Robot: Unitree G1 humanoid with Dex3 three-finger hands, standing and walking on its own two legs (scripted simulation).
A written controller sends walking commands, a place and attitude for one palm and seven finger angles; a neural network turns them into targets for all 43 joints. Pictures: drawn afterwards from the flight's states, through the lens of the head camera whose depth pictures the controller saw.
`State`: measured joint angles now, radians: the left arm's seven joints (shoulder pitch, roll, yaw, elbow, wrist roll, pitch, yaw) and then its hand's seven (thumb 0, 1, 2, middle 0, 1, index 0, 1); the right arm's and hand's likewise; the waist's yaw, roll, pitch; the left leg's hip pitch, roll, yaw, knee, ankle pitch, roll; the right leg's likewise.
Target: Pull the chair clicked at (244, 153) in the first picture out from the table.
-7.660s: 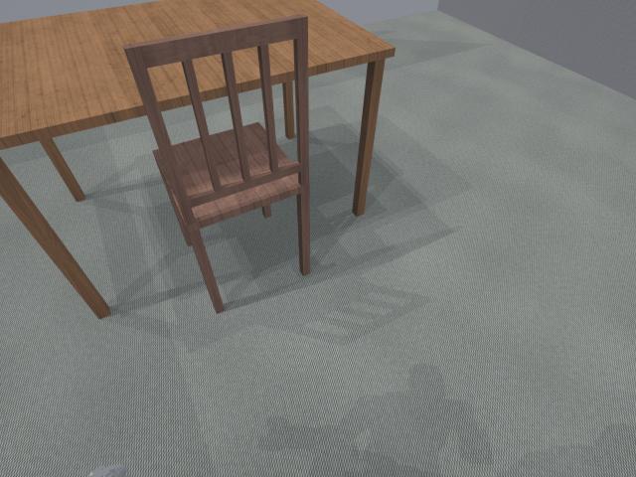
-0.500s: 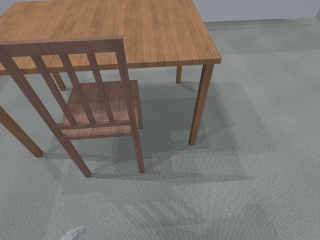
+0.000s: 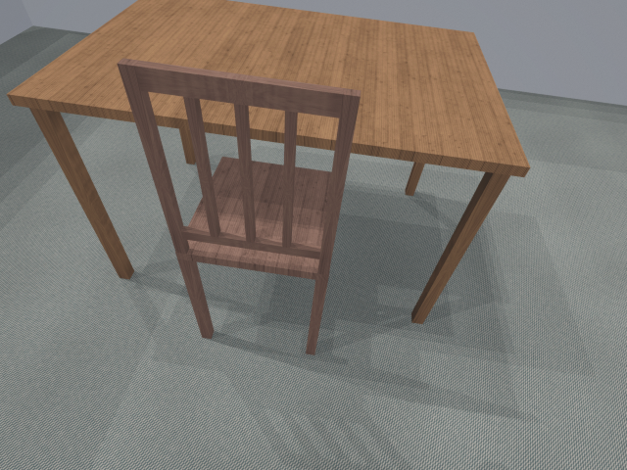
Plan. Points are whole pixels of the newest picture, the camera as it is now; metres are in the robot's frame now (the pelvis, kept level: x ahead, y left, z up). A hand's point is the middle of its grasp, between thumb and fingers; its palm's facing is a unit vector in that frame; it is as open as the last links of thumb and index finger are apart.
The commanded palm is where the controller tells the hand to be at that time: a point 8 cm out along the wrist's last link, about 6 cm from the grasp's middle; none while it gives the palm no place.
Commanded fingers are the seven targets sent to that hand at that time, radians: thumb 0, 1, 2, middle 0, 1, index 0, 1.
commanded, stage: take the last steps up to it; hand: left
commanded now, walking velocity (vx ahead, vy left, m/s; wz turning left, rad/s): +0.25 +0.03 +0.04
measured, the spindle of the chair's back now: (246, 181) +0.63 +0.20 -0.03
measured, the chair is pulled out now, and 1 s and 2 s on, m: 0.00 0.00 0.00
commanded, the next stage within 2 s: come to a stop and stand still in 0.28 s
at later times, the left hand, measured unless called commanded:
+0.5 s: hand (212, 405) +0.24 +0.18 -0.17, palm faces +0.04 -0.98 -0.18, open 7.4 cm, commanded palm none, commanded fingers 0.00 0.90 0.90 -0.20 -0.30 -0.20 -0.30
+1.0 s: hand (150, 438) +0.18 +0.26 -0.17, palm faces +0.10 -0.97 -0.20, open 7.4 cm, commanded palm none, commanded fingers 0.00 0.90 0.90 -0.20 -0.30 -0.20 -0.30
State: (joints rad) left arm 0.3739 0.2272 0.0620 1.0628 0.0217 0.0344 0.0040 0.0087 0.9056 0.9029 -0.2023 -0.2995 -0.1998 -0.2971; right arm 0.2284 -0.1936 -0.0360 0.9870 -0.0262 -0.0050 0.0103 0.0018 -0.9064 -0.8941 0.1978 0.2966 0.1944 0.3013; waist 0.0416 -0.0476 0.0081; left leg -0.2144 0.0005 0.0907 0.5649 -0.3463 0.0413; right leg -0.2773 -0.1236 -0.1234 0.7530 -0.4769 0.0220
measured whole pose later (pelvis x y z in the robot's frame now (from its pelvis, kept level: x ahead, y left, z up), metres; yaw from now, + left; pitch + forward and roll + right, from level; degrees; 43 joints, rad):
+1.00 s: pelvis +0.15 +0.06 +0.01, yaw +0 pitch -1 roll +0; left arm 0.24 0.20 0.06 1.03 0.02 0.06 0.03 0.01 0.91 0.90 -0.20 -0.30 -0.20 -0.30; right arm 0.22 -0.15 -0.03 1.03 -0.02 0.01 -0.04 0.00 -0.93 -0.89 0.20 0.30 0.20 0.30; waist 0.03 -0.04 0.03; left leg -0.21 -0.01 0.02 0.49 -0.27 0.02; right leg -0.38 -0.02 -0.01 0.71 -0.38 0.00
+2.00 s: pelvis +0.14 +0.07 +0.00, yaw -2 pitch -1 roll +0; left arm 0.31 0.14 0.00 1.08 0.01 -0.02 0.04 0.01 0.92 0.90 -0.20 -0.30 -0.20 -0.30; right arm 0.31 -0.15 0.01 1.09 -0.02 -0.02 -0.03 0.01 -0.93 -0.89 0.20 0.30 0.19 0.30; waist -0.01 0.01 0.01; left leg -0.24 0.00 0.04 0.54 -0.28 0.02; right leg -0.18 -0.01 -0.02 0.52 -0.33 0.00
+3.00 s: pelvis +0.16 +0.09 +0.01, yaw -2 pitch -1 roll +1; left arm 0.34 0.15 0.00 1.11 0.02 0.01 0.03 0.01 0.91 0.90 -0.20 -0.30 -0.20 -0.30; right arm 0.28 -0.14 0.01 1.14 -0.01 -0.02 -0.03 0.00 -0.91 -0.89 0.20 0.30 0.20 0.30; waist 0.00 -0.03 0.02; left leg -0.17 -0.05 0.07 0.43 -0.25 0.05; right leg -0.14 -0.05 0.01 0.48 -0.32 0.03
